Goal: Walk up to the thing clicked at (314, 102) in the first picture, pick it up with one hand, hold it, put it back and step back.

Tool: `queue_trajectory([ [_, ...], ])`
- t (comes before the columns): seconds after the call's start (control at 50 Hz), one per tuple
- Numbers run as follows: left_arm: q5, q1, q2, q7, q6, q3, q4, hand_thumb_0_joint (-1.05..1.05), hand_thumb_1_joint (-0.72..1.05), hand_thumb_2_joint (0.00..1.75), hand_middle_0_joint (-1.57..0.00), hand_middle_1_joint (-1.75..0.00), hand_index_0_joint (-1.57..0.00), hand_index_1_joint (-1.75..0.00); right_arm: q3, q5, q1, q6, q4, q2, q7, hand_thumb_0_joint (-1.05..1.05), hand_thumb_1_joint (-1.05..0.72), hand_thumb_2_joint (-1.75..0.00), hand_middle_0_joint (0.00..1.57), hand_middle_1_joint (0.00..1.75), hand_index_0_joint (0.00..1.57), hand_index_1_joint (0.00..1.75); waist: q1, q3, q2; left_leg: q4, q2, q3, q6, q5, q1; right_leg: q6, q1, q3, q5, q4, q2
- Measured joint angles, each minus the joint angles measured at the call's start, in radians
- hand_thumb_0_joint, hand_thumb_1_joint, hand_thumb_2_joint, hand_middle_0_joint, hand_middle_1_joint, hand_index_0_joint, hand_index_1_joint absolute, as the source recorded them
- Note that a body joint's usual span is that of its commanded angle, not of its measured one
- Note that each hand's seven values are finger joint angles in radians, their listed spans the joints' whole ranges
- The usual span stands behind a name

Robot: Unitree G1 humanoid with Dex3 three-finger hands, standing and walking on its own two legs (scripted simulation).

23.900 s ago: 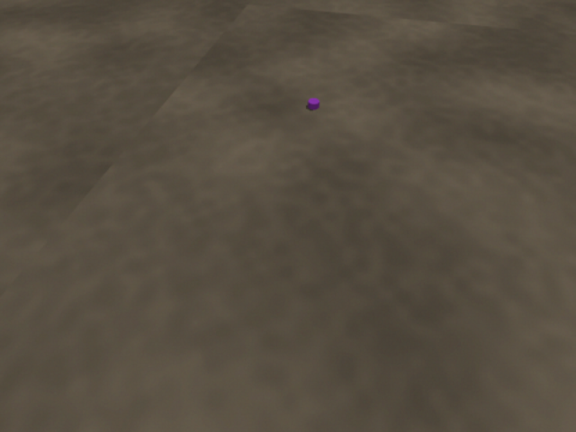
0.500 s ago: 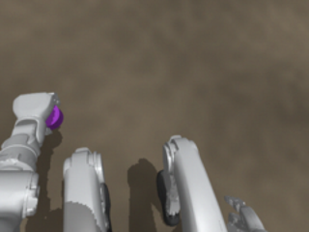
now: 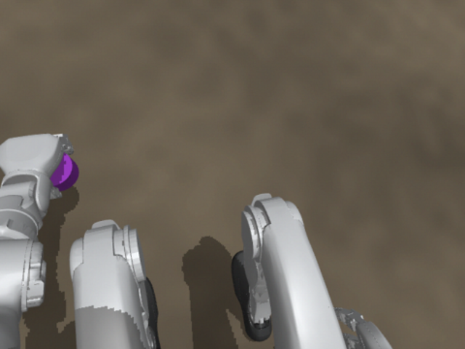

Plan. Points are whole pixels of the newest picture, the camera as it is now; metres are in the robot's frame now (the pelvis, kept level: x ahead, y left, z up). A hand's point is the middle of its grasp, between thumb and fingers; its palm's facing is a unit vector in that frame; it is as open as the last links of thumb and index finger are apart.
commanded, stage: lower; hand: left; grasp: from above
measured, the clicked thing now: (55, 170) +0.44 +0.26 -0.20
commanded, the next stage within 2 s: rest in 0.38 s
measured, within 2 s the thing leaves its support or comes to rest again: rests again in 1.34 s
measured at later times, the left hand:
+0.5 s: hand (61, 181) +0.43 +0.26 -0.24, palm faces -0.48 -0.07 -0.87, open 9.3 cm
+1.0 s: hand (66, 183) +0.43 +0.26 -0.28, palm faces -0.48 -0.12 -0.87, open 9.3 cm
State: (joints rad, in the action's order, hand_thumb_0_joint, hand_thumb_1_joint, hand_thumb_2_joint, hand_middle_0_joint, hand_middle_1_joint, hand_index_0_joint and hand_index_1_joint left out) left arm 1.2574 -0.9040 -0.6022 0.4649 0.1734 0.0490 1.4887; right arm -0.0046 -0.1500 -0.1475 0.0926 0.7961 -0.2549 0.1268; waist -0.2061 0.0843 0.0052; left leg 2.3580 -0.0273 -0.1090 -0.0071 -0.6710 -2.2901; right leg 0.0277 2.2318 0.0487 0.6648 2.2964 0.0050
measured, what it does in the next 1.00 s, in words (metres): lowers itself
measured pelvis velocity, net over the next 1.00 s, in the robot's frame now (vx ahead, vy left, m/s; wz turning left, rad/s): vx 0.01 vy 0.00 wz -0.08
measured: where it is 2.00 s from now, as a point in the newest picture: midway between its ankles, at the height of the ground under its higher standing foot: (201, 324)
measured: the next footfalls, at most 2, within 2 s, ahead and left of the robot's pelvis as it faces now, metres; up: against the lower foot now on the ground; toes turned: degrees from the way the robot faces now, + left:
none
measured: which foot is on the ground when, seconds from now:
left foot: down 0.00-1.00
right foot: down 0.00-1.00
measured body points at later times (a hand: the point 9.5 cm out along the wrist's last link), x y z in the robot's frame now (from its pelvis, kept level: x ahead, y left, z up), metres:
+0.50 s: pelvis +0.01 +0.00 -0.03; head +0.26 +0.06 +0.34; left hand +0.45 +0.26 -0.19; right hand +0.06 -0.28 -0.14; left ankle +0.08 +0.13 -0.31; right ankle +0.10 -0.13 -0.31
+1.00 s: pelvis +0.01 +0.00 -0.05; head +0.27 +0.07 +0.31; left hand +0.45 +0.27 -0.23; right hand +0.04 -0.27 -0.15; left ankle +0.08 +0.13 -0.31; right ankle +0.10 -0.13 -0.31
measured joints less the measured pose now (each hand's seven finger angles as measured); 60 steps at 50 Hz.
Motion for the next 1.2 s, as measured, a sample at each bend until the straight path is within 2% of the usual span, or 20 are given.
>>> queue_trajectory([
  [0.34, 0.022, -0.019, -0.049, 0.043, 0.031, 0.031, 0.077, -0.01, 0.13, 0.38, -0.82, -0.59, -0.73, -0.50, -0.032, -0.031, 0.026, 0.024, -0.003, -0.017, 0.031, 0.00, -0.91, -0.90, 0.20, 0.29, 0.20, 0.30, -0.022, -0.053, -0.024, 0.075, 0.003, -0.028, -0.009, -0.014, -0.045, 0.000, 0.041, 0.019, 0.006, 0.063, 0.006],
  [0.52, 0.052, 0.004, -0.078, 0.108, 0.049, 0.067, 0.080, -0.01, 0.14, 0.34, -0.82, -0.58, -0.74, -0.49, -0.046, -0.062, 0.036, 0.045, 0.008, -0.018, 0.065, 0.00, -0.91, -0.90, 0.20, 0.29, 0.20, 0.30, -0.043, -0.082, -0.041, 0.127, 0.003, -0.047, -0.011, -0.038, -0.065, 0.003, 0.054, 0.032, 0.023, 0.101, 0.011],
  [0.6, 0.052, 0.006, -0.083, 0.136, 0.042, 0.091, 0.089, -0.01, 0.14, 0.35, -0.82, -0.58, -0.74, -0.49, -0.051, -0.074, 0.040, 0.053, 0.010, -0.020, 0.084, 0.00, -0.91, -0.90, 0.20, 0.29, 0.20, 0.30, -0.050, -0.090, -0.039, 0.144, 0.003, -0.052, -0.011, -0.048, -0.073, 0.006, 0.061, 0.035, 0.031, 0.114, 0.013],
  [0.7, 0.051, -0.013, -0.098, 0.149, 0.035, 0.083, 0.141, 0.00, 0.14, 0.35, -0.81, -0.58, -0.74, -0.49, -0.066, -0.089, 0.052, 0.063, 0.012, -0.021, 0.109, 0.00, -0.91, -0.90, 0.20, 0.29, 0.20, 0.30, -0.060, -0.104, -0.040, 0.160, 0.002, -0.059, -0.013, -0.058, -0.077, 0.006, 0.067, 0.040, 0.035, 0.127, 0.017],
  [0.74, 0.047, -0.014, -0.106, 0.150, 0.041, 0.103, 0.148, 0.00, 0.15, 0.35, -0.81, -0.58, -0.74, -0.48, -0.073, -0.094, 0.055, 0.070, 0.008, -0.023, 0.116, 0.00, -0.91, -0.90, 0.20, 0.29, 0.20, 0.30, -0.062, -0.115, -0.039, 0.168, 0.002, -0.066, -0.015, -0.060, -0.078, 0.006, 0.067, 0.045, 0.035, 0.131, 0.018],
  [0.78, 0.046, -0.012, -0.116, 0.160, 0.049, 0.143, 0.152, 0.00, 0.14, 0.35, -0.81, -0.58, -0.74, -0.48, -0.078, -0.099, 0.059, 0.074, 0.005, -0.025, 0.121, 0.00, -0.91, -0.90, 0.20, 0.29, 0.20, 0.30, -0.065, -0.126, -0.039, 0.175, 0.002, -0.073, -0.016, -0.061, -0.080, 0.006, 0.068, 0.050, 0.033, 0.134, 0.020],
  [0.84, 0.049, -0.014, -0.137, 0.167, 0.053, 0.154, 0.167, 0.00, 0.14, 0.35, -0.81, -0.58, -0.74, -0.48, -0.081, -0.107, 0.060, 0.074, 0.003, -0.026, 0.128, 0.00, -0.91, -0.90, 0.20, 0.29, 0.20, 0.30, -0.070, -0.138, -0.047, 0.185, 0.001, -0.078, -0.018, -0.062, -0.082, 0.006, 0.071, 0.054, 0.030, 0.141, 0.022],
  [0.9, 0.045, -0.015, -0.147, 0.165, 0.059, 0.133, 0.177, 0.00, 0.15, 0.34, -0.81, -0.58, -0.74, -0.48, -0.084, -0.113, 0.058, 0.076, 0.008, -0.031, 0.132, 0.00, -0.91, -0.90, 0.20, 0.29, 0.20, 0.30, -0.071, -0.144, -0.052, 0.195, 0.003, -0.084, -0.018, -0.062, -0.086, 0.007, 0.073, 0.058, 0.029, 0.147, 0.023],
  [0.96, 0.052, -0.009, -0.158, 0.167, 0.071, 0.141, 0.182, 0.00, 0.15, 0.34, -0.82, -0.58, -0.74, -0.48, -0.089, -0.120, 0.058, 0.082, 0.015, -0.034, 0.136, 0.00, -0.91, -0.90, 0.20, 0.29, 0.20, 0.30, -0.074, -0.150, -0.058, 0.204, 0.003, -0.091, -0.019, -0.064, -0.086, 0.008, 0.070, 0.064, 0.029, 0.151, 0.024],
  [1.0, 0.059, 0.000, -0.164, 0.177, 0.078, 0.150, 0.184, 0.00, 0.15, 0.34, -0.82, -0.57, -0.75, -0.47, -0.092, -0.125, 0.057, 0.085, 0.018, -0.036, 0.138, 0.00, -0.91, -0.90, 0.20, 0.29, 0.20, 0.30, -0.076, -0.152, -0.061, 0.210, 0.004, -0.096, -0.019, -0.066, -0.085, 0.009, 0.066, 0.067, 0.030, 0.153, 0.025],
  [1.12, 0.077, -0.001, -0.183, 0.203, 0.088, 0.137, 0.215, 0.00, 0.14, 0.34, -0.83, -0.56, -0.75, -0.47, -0.108, -0.139, 0.056, 0.102, 0.024, -0.042, 0.153, 0.00, -0.91, -0.90, 0.20, 0.29, 0.20, 0.30, -0.090, -0.156, -0.075, 0.225, 0.006, -0.105, -0.016, -0.070, -0.082, 0.014, 0.057, 0.074, 0.032, 0.159, 0.027],
  [1.2, 0.074, -0.002, -0.181, 0.234, 0.082, 0.109, 0.216, 0.00, 0.14, 0.33, -0.84, -0.56, -0.76, -0.47, -0.116, -0.146, 0.060, 0.114, 0.031, -0.043, 0.162, 0.00, -0.91, -0.90, 0.20, 0.29, 0.20, 0.30, -0.094, -0.154, -0.080, 0.228, 0.005, -0.111, -0.014, -0.071, -0.085, 0.017, 0.056, 0.079, 0.030, 0.155, 0.030],
])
